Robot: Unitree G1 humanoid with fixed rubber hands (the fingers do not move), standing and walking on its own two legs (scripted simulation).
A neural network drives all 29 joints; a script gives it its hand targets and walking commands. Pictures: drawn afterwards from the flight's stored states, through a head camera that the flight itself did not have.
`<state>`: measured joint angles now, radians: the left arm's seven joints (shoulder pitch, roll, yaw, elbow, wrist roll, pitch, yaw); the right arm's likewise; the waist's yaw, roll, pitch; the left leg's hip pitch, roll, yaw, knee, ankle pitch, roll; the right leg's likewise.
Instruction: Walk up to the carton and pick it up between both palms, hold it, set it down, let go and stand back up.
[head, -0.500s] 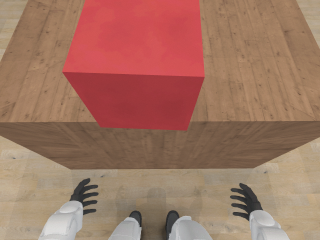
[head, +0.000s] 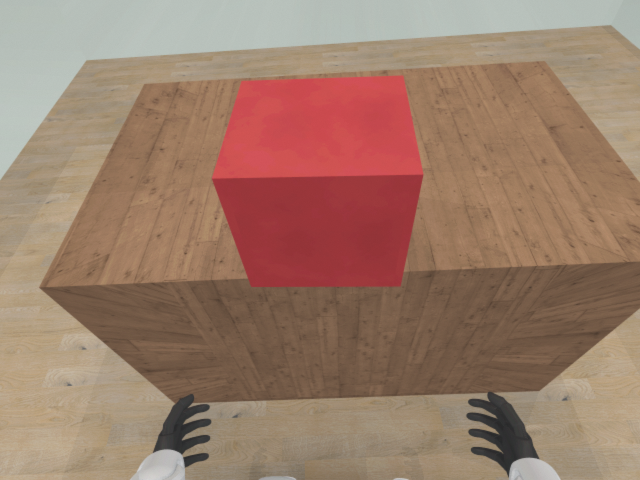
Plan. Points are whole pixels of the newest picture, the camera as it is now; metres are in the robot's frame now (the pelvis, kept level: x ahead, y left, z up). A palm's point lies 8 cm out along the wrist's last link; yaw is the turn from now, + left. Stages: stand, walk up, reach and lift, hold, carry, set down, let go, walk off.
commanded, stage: reach and lift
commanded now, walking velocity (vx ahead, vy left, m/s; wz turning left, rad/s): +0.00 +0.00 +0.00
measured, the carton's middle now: (323, 186) +0.53 +0.05 +0.04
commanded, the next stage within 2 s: none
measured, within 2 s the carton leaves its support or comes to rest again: neither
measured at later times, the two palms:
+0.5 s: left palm (173, 369) +0.25 +0.24 -0.03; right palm (510, 384) +0.26 -0.20 -0.04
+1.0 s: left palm (178, 330) +0.30 +0.24 -0.01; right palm (504, 339) +0.31 -0.20 -0.01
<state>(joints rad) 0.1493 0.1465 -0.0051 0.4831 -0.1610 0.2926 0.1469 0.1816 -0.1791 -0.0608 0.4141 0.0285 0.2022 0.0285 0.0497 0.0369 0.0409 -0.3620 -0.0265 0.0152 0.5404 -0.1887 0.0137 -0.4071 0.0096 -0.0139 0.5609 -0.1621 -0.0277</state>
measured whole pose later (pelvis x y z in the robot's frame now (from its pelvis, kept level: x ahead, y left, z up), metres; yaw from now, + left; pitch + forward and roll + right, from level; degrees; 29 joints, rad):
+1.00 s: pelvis +0.09 +0.03 +0.01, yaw -1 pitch +4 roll -1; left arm 0.17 0.16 -0.05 0.33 -0.16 -0.13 0.12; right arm 0.14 -0.30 0.02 0.49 0.28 -0.26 0.10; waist 0.06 0.00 -0.03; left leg -0.25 -0.03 0.04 0.44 -0.27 0.04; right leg -0.28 0.01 0.01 0.42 -0.22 0.00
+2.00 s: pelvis +0.06 +0.02 +0.02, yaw -1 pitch +7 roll +0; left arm -0.40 0.34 0.00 0.53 -0.35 0.17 0.09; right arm -0.49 -0.36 0.06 0.68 0.36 0.12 0.01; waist 0.09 0.01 -0.05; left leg -0.30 -0.02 0.02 0.35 -0.17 0.03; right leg -0.31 0.02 0.00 0.30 -0.11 -0.01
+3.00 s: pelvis +0.07 +0.01 +0.02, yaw +0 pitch +17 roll +0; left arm -0.99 0.49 0.06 0.66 -0.38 0.61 0.06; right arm -1.14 -0.43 0.01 0.87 0.33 0.50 -0.03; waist 0.08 0.02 -0.15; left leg -0.43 -0.02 0.00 0.20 -0.07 0.02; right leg -0.42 0.02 -0.02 0.09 0.02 -0.01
